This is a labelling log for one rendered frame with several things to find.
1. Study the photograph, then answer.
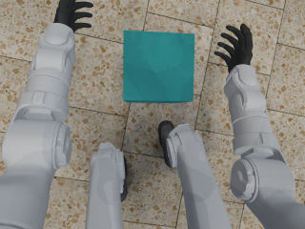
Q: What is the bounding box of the robot right upper arm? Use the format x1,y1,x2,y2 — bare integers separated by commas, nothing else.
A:
230,156,305,229

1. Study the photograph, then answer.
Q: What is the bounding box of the right robot foot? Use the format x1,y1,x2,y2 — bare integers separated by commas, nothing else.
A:
158,120,174,168

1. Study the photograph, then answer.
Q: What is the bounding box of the robot right thigh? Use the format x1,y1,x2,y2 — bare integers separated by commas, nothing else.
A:
166,130,233,229

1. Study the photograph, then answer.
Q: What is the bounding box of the carton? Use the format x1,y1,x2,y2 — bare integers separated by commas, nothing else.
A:
123,30,195,103

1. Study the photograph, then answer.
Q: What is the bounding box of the left robot forearm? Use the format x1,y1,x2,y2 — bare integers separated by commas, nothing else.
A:
1,23,76,165

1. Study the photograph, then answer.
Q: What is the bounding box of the robot left upper arm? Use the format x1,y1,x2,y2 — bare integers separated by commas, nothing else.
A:
0,119,72,229

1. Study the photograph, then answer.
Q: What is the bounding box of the left robot hand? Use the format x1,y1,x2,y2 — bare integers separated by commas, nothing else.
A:
53,0,93,32

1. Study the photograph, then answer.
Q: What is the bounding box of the right robot hand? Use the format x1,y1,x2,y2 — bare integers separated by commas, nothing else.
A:
214,23,254,73

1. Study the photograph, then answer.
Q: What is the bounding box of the right robot forearm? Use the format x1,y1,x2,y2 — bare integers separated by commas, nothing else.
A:
223,64,295,180

